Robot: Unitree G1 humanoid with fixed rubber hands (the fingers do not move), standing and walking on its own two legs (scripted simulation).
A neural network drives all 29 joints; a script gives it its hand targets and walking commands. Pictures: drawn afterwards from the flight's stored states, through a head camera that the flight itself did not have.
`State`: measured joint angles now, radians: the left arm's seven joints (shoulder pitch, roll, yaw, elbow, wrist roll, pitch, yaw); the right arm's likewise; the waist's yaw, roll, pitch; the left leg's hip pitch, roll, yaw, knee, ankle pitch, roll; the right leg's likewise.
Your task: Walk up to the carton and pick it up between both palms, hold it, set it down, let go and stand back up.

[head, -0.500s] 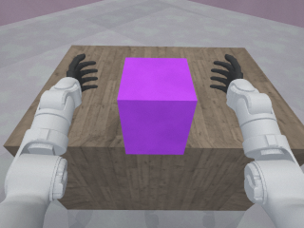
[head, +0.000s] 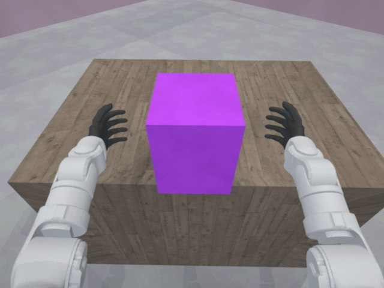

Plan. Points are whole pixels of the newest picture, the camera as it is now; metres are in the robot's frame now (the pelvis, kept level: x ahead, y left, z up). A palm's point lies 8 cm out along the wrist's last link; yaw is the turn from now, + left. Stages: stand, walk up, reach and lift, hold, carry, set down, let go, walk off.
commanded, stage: set down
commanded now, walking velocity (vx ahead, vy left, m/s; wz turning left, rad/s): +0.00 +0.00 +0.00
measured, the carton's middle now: (194, 135) +0.50 -0.02 +0.05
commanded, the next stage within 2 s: let go in 0.78 s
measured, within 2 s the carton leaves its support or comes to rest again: neither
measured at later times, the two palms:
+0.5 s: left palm (100, 196) +0.32 +0.19 +0.05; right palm (286, 194) +0.30 -0.20 +0.06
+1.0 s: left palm (92, 243) +0.25 +0.21 -0.01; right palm (280, 240) +0.23 -0.18 -0.01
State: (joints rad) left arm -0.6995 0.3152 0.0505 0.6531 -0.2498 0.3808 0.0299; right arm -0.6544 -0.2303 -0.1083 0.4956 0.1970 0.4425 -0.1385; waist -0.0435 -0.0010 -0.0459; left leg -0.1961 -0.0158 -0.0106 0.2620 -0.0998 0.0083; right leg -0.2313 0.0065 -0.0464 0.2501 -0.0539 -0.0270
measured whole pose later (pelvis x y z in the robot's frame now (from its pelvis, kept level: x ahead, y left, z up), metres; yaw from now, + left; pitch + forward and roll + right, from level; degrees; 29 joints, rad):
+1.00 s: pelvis +0.03 +0.01 +0.00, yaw -1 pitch +1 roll +0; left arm 0.18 0.22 -0.07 0.32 -0.13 -0.10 0.01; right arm 0.22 -0.13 0.06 0.26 0.10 -0.08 -0.11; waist 0.00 0.00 -0.04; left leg -0.16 -0.02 0.02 0.34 -0.20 0.02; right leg -0.20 0.01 -0.02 0.32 -0.14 -0.01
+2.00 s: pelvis +0.06 +0.02 -0.02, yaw -1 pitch +2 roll +0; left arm 0.37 0.23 0.02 0.83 0.05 -0.03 -0.01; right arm 0.37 -0.21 -0.02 0.83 -0.05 -0.03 0.01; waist 0.00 0.00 -0.09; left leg -0.23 -0.03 0.01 0.53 -0.34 0.03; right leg -0.28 -0.01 -0.02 0.53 -0.29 0.00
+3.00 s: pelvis +0.02 +0.02 -0.01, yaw +0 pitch +0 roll +0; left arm 0.45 0.10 -0.01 1.14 0.03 -0.01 0.03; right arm 0.44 -0.12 0.01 1.12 -0.02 -0.01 -0.03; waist 0.00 0.01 -0.06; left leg -0.21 -0.04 -0.01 0.45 -0.24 0.03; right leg -0.25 -0.02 -0.04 0.46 -0.20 0.00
